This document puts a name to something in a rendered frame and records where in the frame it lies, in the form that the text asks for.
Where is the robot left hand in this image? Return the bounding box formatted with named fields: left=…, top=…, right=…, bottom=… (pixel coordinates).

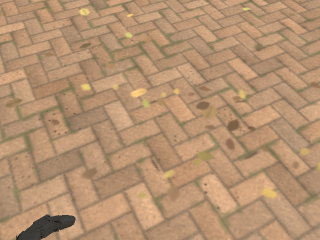
left=16, top=214, right=76, bottom=240

